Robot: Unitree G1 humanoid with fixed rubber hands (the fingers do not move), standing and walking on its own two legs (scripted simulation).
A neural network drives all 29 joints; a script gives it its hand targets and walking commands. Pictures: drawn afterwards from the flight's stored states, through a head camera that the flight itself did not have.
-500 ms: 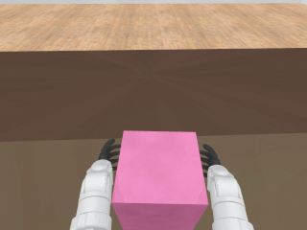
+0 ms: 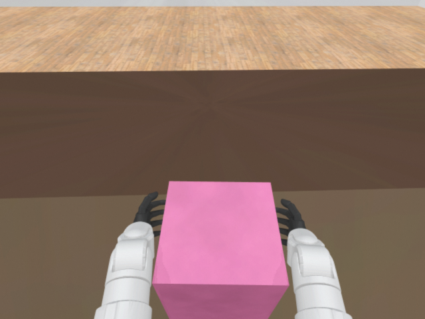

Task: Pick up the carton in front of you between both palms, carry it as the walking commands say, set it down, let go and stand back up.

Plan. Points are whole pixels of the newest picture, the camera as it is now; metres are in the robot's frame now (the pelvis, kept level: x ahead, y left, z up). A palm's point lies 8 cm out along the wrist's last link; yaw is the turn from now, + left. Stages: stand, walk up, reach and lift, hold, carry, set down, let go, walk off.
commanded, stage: reach and lift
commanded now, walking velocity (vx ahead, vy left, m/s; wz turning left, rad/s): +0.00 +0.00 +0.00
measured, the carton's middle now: (218, 254) +0.30 +0.00 -0.04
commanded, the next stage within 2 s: hold in 0.24 s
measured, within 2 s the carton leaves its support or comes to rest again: neither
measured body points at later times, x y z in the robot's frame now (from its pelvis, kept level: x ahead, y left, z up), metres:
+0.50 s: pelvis +0.00 +0.00 +0.00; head -0.05 +0.00 +0.45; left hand +0.30 +0.16 +0.05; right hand +0.30 -0.15 +0.04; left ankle +0.01 +0.13 -0.74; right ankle +0.02 -0.13 -0.74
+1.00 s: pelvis +0.10 +0.02 +0.00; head +0.06 +0.02 +0.45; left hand +0.38 +0.16 +0.09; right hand +0.36 -0.14 +0.09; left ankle +0.01 +0.13 -0.74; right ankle +0.13 -0.09 -0.73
